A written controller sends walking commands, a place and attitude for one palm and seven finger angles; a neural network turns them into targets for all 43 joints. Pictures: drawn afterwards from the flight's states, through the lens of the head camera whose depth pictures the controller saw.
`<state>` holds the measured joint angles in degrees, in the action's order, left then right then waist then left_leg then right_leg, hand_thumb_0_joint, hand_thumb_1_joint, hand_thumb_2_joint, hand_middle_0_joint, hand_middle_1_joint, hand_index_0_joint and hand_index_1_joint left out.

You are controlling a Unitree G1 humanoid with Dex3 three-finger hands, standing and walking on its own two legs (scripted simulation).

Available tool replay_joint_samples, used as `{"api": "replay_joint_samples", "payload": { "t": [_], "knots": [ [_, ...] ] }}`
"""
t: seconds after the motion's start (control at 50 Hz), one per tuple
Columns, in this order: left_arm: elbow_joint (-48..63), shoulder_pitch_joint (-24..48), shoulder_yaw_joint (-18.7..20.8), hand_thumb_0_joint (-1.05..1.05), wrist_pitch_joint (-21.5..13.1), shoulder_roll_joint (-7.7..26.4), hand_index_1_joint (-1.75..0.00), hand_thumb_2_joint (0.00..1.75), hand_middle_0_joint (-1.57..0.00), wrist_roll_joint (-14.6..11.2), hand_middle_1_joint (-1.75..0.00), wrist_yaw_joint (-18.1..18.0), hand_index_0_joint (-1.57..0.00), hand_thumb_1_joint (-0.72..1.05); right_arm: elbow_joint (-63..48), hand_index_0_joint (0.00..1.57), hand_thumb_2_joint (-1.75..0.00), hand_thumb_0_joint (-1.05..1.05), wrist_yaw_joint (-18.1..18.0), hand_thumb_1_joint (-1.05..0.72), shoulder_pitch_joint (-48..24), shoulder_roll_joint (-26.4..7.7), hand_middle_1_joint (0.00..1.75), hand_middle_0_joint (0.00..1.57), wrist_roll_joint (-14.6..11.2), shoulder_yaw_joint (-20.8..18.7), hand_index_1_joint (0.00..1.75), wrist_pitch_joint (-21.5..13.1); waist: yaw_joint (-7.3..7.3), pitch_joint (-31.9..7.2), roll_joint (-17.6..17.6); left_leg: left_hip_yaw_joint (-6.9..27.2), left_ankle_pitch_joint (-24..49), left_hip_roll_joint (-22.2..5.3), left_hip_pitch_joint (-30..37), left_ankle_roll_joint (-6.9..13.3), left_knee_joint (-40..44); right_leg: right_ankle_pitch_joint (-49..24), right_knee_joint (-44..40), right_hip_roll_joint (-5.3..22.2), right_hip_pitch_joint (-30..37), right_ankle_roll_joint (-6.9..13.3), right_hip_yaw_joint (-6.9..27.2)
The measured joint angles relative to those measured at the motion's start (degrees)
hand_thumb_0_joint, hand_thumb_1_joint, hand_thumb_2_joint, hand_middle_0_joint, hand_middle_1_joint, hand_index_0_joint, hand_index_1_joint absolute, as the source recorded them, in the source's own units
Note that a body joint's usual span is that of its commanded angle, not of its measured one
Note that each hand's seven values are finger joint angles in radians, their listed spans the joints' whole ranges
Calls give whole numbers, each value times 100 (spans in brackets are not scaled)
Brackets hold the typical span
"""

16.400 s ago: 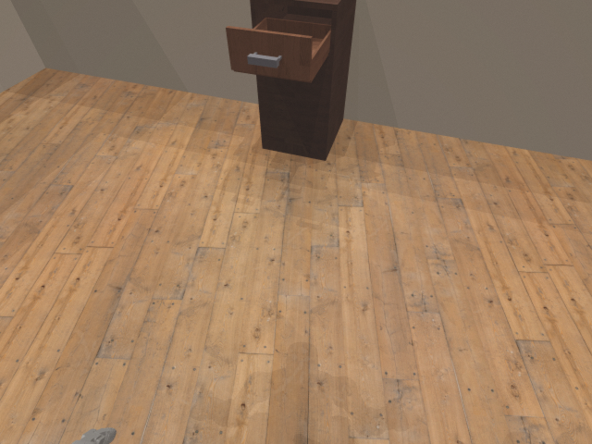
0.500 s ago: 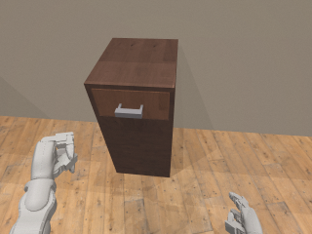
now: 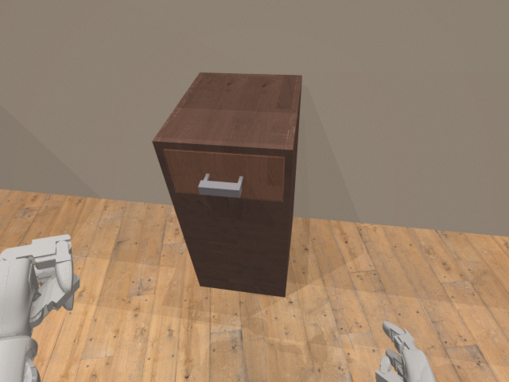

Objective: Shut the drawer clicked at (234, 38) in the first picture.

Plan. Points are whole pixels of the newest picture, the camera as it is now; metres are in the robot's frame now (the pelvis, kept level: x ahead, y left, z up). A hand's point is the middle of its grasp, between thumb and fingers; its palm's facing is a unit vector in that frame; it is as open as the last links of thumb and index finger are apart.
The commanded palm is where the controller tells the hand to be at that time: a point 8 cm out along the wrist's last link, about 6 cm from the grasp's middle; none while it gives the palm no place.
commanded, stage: step back with the hand held close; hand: left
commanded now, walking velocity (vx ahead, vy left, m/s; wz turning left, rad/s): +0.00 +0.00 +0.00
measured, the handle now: (222, 183) +0.63 +0.19 -0.10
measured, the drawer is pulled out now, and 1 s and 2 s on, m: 0.00 0.00 0.00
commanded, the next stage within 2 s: stop stepping back and stand still in 1.44 s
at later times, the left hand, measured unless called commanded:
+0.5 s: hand (51, 299) +0.16 +0.26 +0.15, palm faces +0.33 -0.80 -0.50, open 3.2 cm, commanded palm +0.10 +0.30 +0.17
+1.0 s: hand (11, 341) +0.10 +0.27 +0.16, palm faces +0.38 -0.78 -0.50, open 3.2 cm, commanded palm +0.03 +0.31 +0.17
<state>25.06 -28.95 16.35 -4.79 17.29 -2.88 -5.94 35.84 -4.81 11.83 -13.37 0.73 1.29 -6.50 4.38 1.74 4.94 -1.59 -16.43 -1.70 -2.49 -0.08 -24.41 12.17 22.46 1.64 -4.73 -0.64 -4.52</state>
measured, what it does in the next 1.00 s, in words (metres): shifts its weight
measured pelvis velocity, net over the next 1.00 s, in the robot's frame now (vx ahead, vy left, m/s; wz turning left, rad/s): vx -0.09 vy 0.02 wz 0.05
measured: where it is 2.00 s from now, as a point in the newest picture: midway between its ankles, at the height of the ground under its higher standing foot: outside the picture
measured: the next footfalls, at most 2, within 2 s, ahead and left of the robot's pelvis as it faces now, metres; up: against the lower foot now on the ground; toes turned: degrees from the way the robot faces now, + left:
right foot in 1.56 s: -0.24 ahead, -0.12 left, +0.00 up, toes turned +3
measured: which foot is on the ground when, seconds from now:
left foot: down 0.00-1.00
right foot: down 0.00-1.00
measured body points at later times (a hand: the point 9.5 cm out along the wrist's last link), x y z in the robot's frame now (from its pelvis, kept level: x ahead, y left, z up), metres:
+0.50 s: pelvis -0.04 +0.02 +0.00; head -0.02 +0.01 +0.45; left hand +0.13 +0.30 +0.18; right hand +0.13 -0.22 -0.09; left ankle -0.03 +0.12 -0.74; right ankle +0.01 -0.13 -0.74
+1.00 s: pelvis -0.09 +0.02 -0.01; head -0.07 +0.04 +0.44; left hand +0.08 +0.31 +0.19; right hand +0.07 -0.22 -0.09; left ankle -0.03 +0.12 -0.74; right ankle -0.05 -0.11 -0.74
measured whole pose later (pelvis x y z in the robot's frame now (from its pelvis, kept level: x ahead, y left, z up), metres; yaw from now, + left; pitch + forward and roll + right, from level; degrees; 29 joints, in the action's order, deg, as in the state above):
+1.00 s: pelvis -0.09 +0.02 -0.01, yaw +3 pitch +1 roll -2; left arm 33.0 -34.6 23.0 -15.3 23.2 0.2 -8.2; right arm 32.4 -5.7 14.3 -12.2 0.6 -1.0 -4.4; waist -2.1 0.8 0.4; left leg 0.5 -11.8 0.7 -23.4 2.6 -34.0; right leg 12.3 35.4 -1.0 -20.9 -1.7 1.0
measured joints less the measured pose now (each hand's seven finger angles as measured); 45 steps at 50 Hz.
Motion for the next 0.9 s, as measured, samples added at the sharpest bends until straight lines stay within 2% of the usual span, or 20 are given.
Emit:
{"api": "replay_joint_samples", "payload": {
  "t": [0.12,0.2,0.3,0.44,0.58,0.8,0.9],
  "knots": [
    [15,15,-7,1,-75,47,-160,90,-140,25,-160,14,-140,89,-10,20,-90,1,-17,-90,52,35,30,20,7,20,30,-80,-84,20,-44,-24,19,-29,13,-13,-6,-46,-31,-32,18,14,24],
    [13,-111,346,1,-428,129,-160,90,-140,28,-160,10,-140,88,-153,20,-90,1,62,-90,-40,28,30,20,29,5,30,185,-315,-75,-51,9,50,-50,-382,7,-118,-182,-133,-54,-266,-3,-7],
    [164,-468,315,1,-578,141,-160,90,-140,38,-160,8,-140,89,-237,20,-90,1,66,-90,-115,-47,30,20,20,-149,30,453,-454,-49,-111,-54,158,42,-740,81,-113,-315,-128,37,-644,-71,60],
    [444,-745,367,1,-611,384,-160,90,-140,32,-160,-31,-140,88,-305,20,-90,1,-24,-90,-83,-40,30,20,-26,-275,30,625,-449,25,-266,-119,238,209,-1008,184,-203,-313,145,212,-1003,-170,140],
    [535,-596,497,1,-669,406,-160,90,-140,113,-160,-106,-140,88,-427,20,-90,1,-33,-90,-145,104,30,20,-39,-194,30,534,-396,69,-379,-162,228,274,-1296,240,-521,-263,569,292,-1348,-191,202],
    [765,-580,429,1,-899,285,-160,90,-140,176,-160,-200,-140,88,-422,20,-90,1,-19,-90,-109,111,30,20,-8,-151,30,350,-420,-18,-367,-74,195,120,-1845,210,-1052,-453,638,149,-1665,-133,122],
    [731,-560,455,1,-984,354,-160,90,-141,194,-160,-275,-140,88,-333,20,-90,1,-86,-90,5,46,30,20,-14,-202,30,330,-519,-19,-407,-44,301,130,-1930,260,-1017,-225,663,56,-1745,-144,243]
  ]
}}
